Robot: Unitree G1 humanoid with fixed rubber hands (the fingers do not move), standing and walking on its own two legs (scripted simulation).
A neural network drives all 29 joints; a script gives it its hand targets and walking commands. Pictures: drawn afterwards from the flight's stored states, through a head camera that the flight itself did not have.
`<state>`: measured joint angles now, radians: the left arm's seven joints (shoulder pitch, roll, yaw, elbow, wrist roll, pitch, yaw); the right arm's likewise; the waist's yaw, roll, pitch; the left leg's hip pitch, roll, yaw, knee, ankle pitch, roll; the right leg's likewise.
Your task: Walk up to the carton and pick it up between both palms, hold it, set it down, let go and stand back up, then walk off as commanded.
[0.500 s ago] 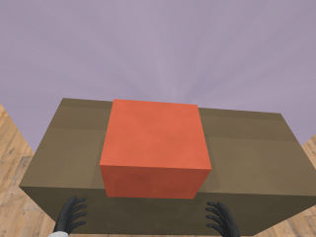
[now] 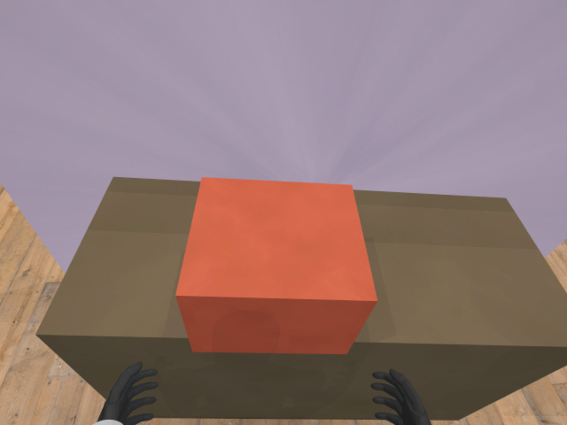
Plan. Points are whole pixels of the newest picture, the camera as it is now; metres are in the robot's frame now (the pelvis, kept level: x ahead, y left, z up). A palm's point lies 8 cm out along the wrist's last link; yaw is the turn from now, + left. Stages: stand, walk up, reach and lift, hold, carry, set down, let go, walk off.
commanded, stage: let go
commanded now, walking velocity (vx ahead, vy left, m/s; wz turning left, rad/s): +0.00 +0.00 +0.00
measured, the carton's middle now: (274, 266) +0.40 +0.02 -0.05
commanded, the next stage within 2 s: stand in 0.14 s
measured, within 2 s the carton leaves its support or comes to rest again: neither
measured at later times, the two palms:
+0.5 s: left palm out of the picture +0.11 +0.26 -0.10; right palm out of the picture +0.09 -0.29 -0.10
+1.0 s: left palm out of the picture +0.08 +0.27 -0.10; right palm out of the picture +0.07 -0.27 -0.12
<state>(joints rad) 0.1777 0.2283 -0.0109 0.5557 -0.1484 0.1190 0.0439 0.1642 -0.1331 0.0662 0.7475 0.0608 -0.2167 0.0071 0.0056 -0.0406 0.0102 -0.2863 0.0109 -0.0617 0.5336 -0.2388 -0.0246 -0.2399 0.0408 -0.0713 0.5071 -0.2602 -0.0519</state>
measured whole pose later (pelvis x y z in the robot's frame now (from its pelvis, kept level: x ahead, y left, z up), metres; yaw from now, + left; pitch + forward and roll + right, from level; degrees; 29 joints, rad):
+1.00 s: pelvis -0.01 +0.00 +0.00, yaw +0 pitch -2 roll -1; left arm 0.24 0.28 -0.01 0.82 -0.02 -0.01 0.00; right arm 0.18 -0.32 0.05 0.99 -0.02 -0.02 0.01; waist 0.01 0.02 0.00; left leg -0.27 0.01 -0.06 0.53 -0.23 -0.03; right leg -0.22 0.04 -0.07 0.51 -0.25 -0.05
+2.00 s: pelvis -0.02 +0.00 +0.00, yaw +0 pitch -3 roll -1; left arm 0.24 0.28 -0.01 0.86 -0.02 -0.02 0.00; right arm 0.18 -0.32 0.05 1.04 -0.02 -0.02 0.01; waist 0.01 0.00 0.00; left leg -0.27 0.01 -0.06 0.53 -0.22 -0.02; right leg -0.22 0.04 -0.07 0.51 -0.24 -0.05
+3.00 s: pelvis -0.16 +0.03 -0.03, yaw +1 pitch -3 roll -1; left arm 0.21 0.36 0.03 0.87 -0.02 0.07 0.02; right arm 0.21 -0.28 0.03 0.72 -0.02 0.04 0.00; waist 0.01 -0.07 0.15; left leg -0.47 -0.04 -0.06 0.69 -0.17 0.03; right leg -0.34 0.09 0.05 1.08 -0.48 -0.02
